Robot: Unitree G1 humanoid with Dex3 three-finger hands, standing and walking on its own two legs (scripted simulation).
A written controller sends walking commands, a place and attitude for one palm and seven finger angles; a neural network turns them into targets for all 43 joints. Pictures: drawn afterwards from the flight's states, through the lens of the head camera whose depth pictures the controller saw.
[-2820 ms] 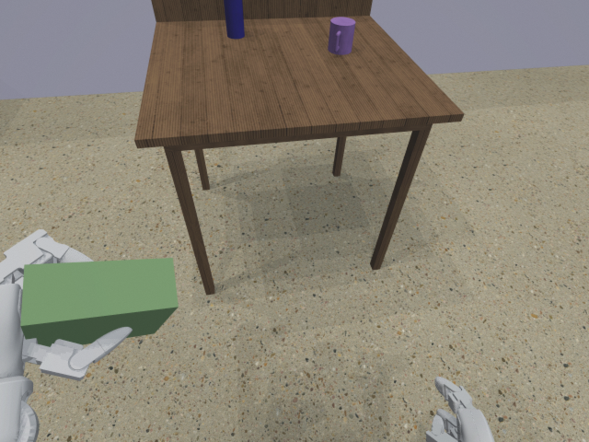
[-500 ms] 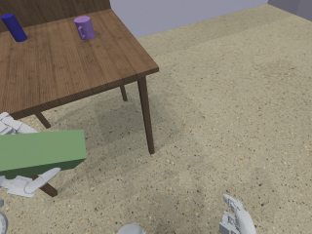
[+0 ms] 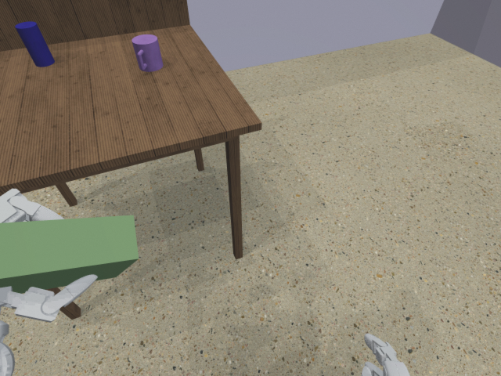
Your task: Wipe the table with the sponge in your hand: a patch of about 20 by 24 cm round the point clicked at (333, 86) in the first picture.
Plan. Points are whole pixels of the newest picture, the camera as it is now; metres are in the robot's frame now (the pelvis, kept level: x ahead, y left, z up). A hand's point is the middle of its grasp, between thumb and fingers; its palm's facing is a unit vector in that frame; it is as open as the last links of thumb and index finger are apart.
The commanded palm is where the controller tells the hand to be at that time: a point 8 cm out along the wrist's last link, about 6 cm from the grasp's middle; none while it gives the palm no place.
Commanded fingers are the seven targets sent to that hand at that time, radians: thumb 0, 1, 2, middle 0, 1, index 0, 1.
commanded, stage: take the last steps up to it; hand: left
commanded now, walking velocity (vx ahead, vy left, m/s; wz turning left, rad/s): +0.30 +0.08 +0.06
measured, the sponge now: (88, 253) +0.22 +0.21 +0.16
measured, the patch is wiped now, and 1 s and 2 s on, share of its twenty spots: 0.00 0.00 0.00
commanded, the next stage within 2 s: come to a stop and stand still in 1.38 s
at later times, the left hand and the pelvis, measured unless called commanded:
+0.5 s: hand (73, 203) +0.29 +0.25 +0.17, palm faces +0.45 -0.80 -0.39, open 9.5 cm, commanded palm +0.24 +0.29 +0.18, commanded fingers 0.00 0.10 1.30 -1.20 -1.60 -1.20 -1.60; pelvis +0.08 +0.01 -0.01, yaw +1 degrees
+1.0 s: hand (135, 150) +0.41 +0.22 +0.16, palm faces +0.40 -0.78 -0.49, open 9.5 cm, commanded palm +0.34 +0.26 +0.18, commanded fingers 0.00 0.10 1.30 -1.20 -1.60 -1.20 -1.60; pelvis +0.19 -0.03 +0.00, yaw +2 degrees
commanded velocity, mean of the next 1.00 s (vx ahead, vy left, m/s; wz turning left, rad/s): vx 0.29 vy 0.08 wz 0.03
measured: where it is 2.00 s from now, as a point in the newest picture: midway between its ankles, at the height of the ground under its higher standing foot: (253, 364)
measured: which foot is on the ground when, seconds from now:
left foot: down 0.00-0.10, up 0.12-0.42, down 0.44-0.84, up 0.86-1.00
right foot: up 0.00-0.06, down 0.08-0.46, up 0.48-0.80, down 0.82-1.00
